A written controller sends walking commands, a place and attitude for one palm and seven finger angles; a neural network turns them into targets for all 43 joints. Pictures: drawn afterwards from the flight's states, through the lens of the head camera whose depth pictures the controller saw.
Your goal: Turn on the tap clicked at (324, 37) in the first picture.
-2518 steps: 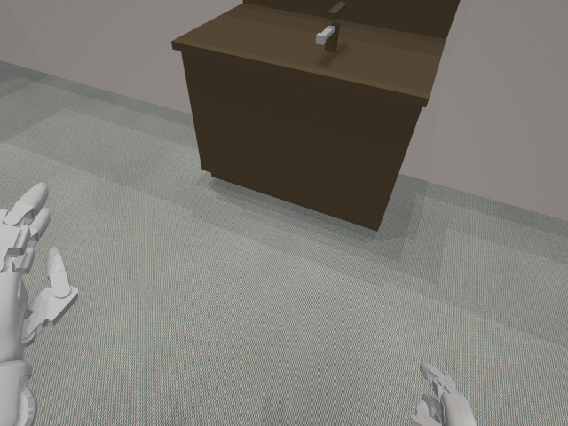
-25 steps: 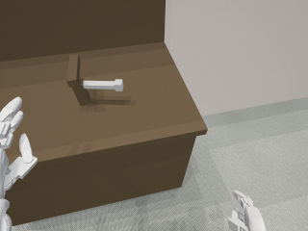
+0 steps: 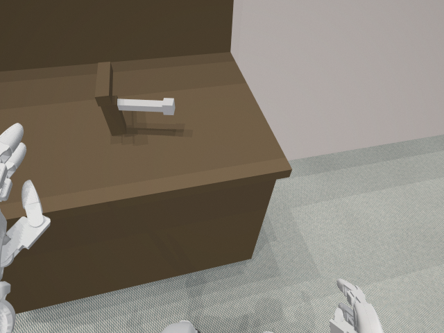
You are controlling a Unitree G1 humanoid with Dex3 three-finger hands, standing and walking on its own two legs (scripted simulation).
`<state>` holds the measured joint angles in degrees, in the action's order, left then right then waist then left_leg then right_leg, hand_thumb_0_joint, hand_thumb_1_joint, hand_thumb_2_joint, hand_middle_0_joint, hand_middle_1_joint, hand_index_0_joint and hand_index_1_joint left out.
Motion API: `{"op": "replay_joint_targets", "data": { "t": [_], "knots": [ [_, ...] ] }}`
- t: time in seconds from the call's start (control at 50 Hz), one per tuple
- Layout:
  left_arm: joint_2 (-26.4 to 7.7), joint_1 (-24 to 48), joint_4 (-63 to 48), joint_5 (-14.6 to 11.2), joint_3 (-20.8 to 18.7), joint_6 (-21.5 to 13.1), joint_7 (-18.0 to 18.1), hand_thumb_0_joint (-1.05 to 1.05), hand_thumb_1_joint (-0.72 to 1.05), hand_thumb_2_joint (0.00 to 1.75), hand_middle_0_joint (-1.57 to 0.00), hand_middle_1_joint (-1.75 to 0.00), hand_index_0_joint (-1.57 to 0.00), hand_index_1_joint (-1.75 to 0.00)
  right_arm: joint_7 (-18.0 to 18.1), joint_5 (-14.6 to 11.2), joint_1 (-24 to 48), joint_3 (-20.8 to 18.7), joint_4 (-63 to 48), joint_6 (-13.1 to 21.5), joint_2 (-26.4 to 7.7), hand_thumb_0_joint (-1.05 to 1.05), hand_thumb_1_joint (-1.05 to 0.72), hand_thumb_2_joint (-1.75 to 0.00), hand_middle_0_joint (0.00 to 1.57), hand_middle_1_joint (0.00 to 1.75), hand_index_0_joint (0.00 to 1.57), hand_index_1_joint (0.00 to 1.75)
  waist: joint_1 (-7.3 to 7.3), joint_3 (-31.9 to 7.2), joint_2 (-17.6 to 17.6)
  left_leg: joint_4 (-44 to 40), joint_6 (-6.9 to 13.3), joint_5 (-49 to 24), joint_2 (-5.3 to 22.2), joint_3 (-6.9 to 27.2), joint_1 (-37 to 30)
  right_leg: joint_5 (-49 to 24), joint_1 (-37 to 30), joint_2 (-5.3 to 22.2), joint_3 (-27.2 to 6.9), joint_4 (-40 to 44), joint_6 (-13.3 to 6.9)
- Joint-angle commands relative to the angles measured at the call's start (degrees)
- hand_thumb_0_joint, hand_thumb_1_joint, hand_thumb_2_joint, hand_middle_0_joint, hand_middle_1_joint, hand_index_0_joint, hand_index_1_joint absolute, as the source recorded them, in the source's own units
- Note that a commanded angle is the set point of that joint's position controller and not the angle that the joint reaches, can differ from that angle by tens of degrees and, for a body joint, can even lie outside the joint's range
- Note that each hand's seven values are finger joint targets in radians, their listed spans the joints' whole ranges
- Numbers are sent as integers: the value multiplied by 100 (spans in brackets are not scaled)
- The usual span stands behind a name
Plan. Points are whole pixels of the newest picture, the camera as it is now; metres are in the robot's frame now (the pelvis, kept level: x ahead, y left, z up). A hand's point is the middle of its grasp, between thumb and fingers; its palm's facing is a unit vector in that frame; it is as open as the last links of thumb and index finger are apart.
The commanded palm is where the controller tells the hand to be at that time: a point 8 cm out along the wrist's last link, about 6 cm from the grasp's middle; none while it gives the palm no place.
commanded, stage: step back with the hand held close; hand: left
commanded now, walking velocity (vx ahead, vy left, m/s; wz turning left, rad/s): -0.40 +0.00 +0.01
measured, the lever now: (168, 106) +0.58 +0.17 +0.07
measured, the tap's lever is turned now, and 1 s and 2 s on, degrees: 75 75 75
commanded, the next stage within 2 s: stop stepping back and stand still in 0.48 s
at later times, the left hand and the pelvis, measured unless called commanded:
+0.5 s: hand out of the picture +0.14 +0.26 +0.18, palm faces +0.46 -0.81 -0.37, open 7.4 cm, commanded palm +0.08 +0.29 +0.19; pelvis -0.07 +0.00 +0.01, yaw +3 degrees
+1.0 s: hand out of the picture +0.05 +0.24 +0.18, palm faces +0.45 -0.80 -0.38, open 7.4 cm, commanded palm +0.00 +0.27 +0.19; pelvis -0.15 -0.01 +0.01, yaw +2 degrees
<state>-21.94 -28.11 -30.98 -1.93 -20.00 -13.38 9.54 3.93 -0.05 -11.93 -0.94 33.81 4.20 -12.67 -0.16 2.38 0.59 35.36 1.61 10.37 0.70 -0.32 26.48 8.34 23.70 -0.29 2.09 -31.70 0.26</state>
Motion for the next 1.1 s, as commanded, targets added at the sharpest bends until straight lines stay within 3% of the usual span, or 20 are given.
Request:
{"op": "replay_joint_targets", "data": {
  "t": [0.0, 0.12, 0.18, 0.2, 0.24, 0.3, 0.34, 0.36, 0.38, 0.46, 0.54, 0.58, 0.6, 0.66, 0.74, 0.82, 0.86, 0.94, 1.02, 1.08],
  "knots": [
    [-864, 321, -1113, 116, -771, -388, 131, 0, 90, 90, -20, -30, -20, -30, 63, 29, 542, -253, -932, 322, -766, 0, -90, -90, 20, 30, 20, 30, 59, -724, 944, -2002, 451, 3085, 1044, 1395, 1622, 903, -1864, -77, -448, -574, 39],
    [-896, 295, -1076, 127, -818, -384, -22, 0, 90, 90, -20, -30, -20, -30, 54, 62, 504, -309, -876, 347, -680, 0, -90, -90, 20, 30, 20, 30, 55, -655, 476, -1202, 353, 2783, 780, 988, 1394, 551, -1489, 64, -1014, -159, -108],
    [-908, 498, -1284, -9, -509, -200, 87, 0, 90, 90, -20, -30, -20, -30, -67, 47, 382, -295, -648, 254, -423, 0, -90, -90, 20, 30, 20, 30, 24, -1042, -1143, 1537, -264, 1507, -71, 100, -405, 1091, 248, 1914, -2695, 1699, -995],
    [-937, 473, -1336, -23, -456, -114, 102, 0, 90, 90, -20, -30, -20, -30, -113, 72, 448, -264, -644, 211, -370, 0, -90, -90, 20, 30, 20, 30, 40, -1152, -1204, 2320, -271, 1499, -107, 180, -476, 439, 171, 2112, -2594, 1761, -1167],
    [-988, 508, -1471, -21, -520, -84, 50, 0, 90, 90, -20, -30, -20, -30, -124, 89, 483, -162, -696, 149, -290, 0, -90, -90, 20, 30, 20, 30, -24, -925, -1077, 1833, -198, 1617, 68, 330, -344, -1227, -153, 1875, -2036, 1272, -1022],
    [-1003, 433, -1286, -12, -649, -111, 47, 0, 90, 90, -20, -30, -20, -30, -33, 82, 467, -130, -674, 48, -375, 0, -90, -90, 20, 30, 20, 30, -78, -875, -585, -457, -131, 776, 36, 26, -981, -922, -246, 1240, -1397, 632, -486],
    [-928, 473, -1579, -23, -674, -231, 70, 0, 90, 90, -20, -30, -20, -30, 54, 72, 516, -244, -813, 107, -689, 0, -90, -90, 20, 30, 20, 30, 8, -917, 1473, -1699, 421, -208, 1436, 1442, -752, 224, -191, 31, -576, -860, 74],
    [-966, 591, -1558, -43, -753, -241, 94, 0, 90, 90, -20, -30, -20, -30, 53, 67, 492, -281, -793, 224, -622, 0, -90, -90, 20, 30, 20, 30, 25, -1092, 1694, -1921, 607, -853, 1836, 1535, -644, 1423, -195, -292, -421, -1842, 125],
    [-895, 354, -1219, -70, -796, -231, 56, 0, 90, 90, -20, -30, -20, -30, 34, 79, 426, -348, -754, 346, -571, 0, -90, -90, 20, 30, 20, 30, -11, -1294, 1621, -2182, 723, 150, 1984, 1622, -272, 1739, -433, -345, -560, -2867, 120],
    [-623, 361, -1203, -181, -449, -20, -1, 0, 90, 90, -20, -30, -20, -30, -77, 66, 370, -352, -576, 522, -537, 0, -90, -90, 20, 30, 20, 30, 104, -1102, 993, -1403, 580, -2314, 1651, 845, -1601, 1761, 117, -86, -510, -1504, 100],
    [-601, 688, -1186, -54, -199, 169, -86, 0, 90, 90, -20, -30, -20, -30, -71, 90, 754, -220, -665, 425, -595, 0, -90, -90, 20, 30, 20, 30, 188, -788, 614, -1091, 145, -124, 1215, 534, -845, 78, -1009, -79, -413, 847, 120],
    [-1118, 898, -1043, -23, -480, 171, -58, 0, 90, 90, -20, -30, -20, -30, -39, 72, 755, -169, -789, 319, -416, 0, -90, -90, 20, 30, 20, 30, 57, -681, -1229, 522, -323, 1616, 100, -295, -298, -544, -457, 1502, -2417, 1817, -549],
    [-1005, 679, -915, -44, -437, 235, -11, 0, 90, 90, -20, -30, -20, -30, -57, 12, 553, -257, -723, 283, -417, 0, -90, -90, 20, 30, 20, 30, 177, -1077, -1439, 1678, -295, 1598, -25, -4, -214, -411, -577, 1925, -2769, 1987, -770],
    [-1045, 214, -916, -58, -638, 261, 11, 0, 90, 90, -20, -30, -20, -30, -60, -24, 418, -109, -817, 183, -358, 0, -90, -90, 20, 30, 20, 30, -19, -1344, -840, 1734, -217, 1214, 89, 221, -206, -472, -1064, 1544, -1905, 1322, -825],
    [-979, 247, -783, -90, -665, 241, 100, 0, 90, 90, -20, -30, -20, -30, 77, -21, 412, -99, -842, 121, -530, 0, -90, -90, 20, 30, 20, 30, -86, -901, -553, -486, -30, 1087, -7, -77, -1410, 1634, -393, 1040, -1440, 1510, -514],
    [-866, 466, -964, -100, -543, 116, 85, 0, 90, 90, -20, -30, -20, -30, 120, -103, 423, -249, -996, 246, -898, 0, -90, -90, 20, 30, 20, 30, -11, -740, 832, -2251, 434, 2227, 1038, 1449, -993, 1084, -995, -155, -342, -13, 38],
    [-795, 470, -807, 55, -502, 130, 86, 0, 90, 90, -20, -30, -20, -30, 170, -60, 504, -145, -785, 309, -730, 0, -90, -90, 20, 30, 20, 30, -70, -71, 1877, -3037, 531, 4057, 1118, 1672, 447, 1077, -1299, -289, -126, -858, 96],
    [-685, 790, -614, 110, -288, 164, 76, 0, 90, 90, -20, -30, -20, -30, 129, -18, 469, -178, -588, 481, -740, 0, -90, -90, 20, 30, 20, 30, -23, -33, 547, -1934, 392, 2827, 811, 1113, -139, 1043, -1427, -237, -65, 443, -37],
    [-760, 956, -500, 65, -276, 173, 28, 0, 90, 90, -20, -30, -20, -30, 31, 32, 345, -288, -423, 497, -668, 0, -90, -90, 20, 30, 20, 30, -57, -383, -930, 710, 2, 1514, -42, -7, -312, 2899, -957, 1267, -2671, 1987, -833],
    [-884, 1097, -660, 7, -347, 160, 38, 0, 90, 90, -20, -30, -20, -30, -19, 16, 359, -176, -439, 454, -547, 0, -90, -90, 20, 30, 20, 30, -66, -288, -736, 644, 11, 1353, 153, 77, -693, 2251, -575, 1507, -2300, 1818, -1037]
  ]
}}
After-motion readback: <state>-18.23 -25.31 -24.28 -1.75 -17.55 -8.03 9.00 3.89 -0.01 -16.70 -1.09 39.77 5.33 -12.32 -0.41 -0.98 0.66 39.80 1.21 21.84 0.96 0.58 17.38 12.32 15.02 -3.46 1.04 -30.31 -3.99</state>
